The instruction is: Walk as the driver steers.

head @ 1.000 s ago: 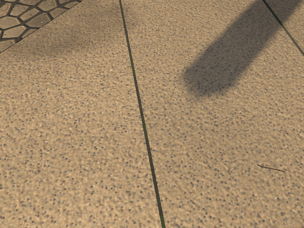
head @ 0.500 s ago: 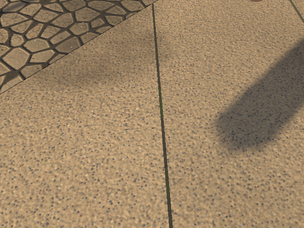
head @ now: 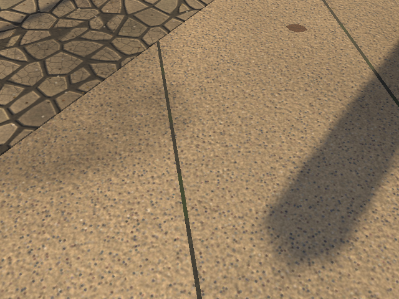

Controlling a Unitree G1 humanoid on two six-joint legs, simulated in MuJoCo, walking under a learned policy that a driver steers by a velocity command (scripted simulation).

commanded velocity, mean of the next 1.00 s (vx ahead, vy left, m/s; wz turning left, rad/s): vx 0.48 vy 0.00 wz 0.42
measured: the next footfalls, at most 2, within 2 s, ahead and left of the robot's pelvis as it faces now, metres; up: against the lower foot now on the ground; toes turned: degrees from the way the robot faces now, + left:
right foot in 0.16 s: +0.27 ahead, -0.11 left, +0.00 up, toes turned -3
left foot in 0.72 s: +0.50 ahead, +0.10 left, +0.00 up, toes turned +24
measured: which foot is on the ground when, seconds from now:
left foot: down 0.00-0.16, up 0.18-0.70, down 0.72-1.00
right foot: up 0.00-0.14, down 0.16-0.72, up 0.74-1.00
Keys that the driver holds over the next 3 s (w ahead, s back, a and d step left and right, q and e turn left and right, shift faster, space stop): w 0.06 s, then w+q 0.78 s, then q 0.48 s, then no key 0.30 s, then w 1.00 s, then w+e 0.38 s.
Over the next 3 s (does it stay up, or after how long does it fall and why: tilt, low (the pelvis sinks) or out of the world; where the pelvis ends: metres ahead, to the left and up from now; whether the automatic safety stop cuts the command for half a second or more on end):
stays up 1.03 0.49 -0.01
